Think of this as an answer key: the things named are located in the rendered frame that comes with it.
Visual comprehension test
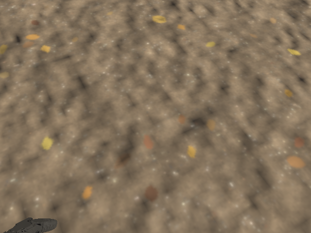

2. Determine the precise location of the robot left hand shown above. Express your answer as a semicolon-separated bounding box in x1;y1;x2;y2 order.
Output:
4;217;57;233

